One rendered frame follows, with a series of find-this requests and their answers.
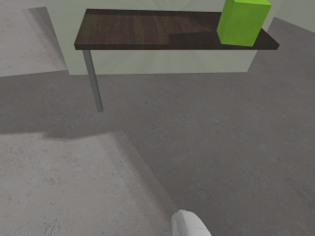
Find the table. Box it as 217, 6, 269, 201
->
74, 9, 280, 112

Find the right robot thigh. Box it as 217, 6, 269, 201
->
171, 210, 212, 236

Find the carton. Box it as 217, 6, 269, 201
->
217, 0, 272, 47

